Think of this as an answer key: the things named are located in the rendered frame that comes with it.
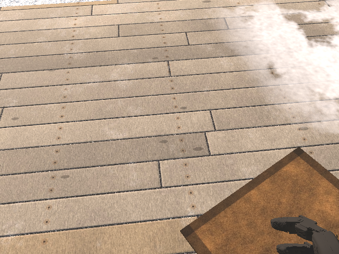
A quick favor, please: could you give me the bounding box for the robot right hand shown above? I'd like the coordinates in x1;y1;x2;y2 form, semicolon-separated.
271;215;339;254

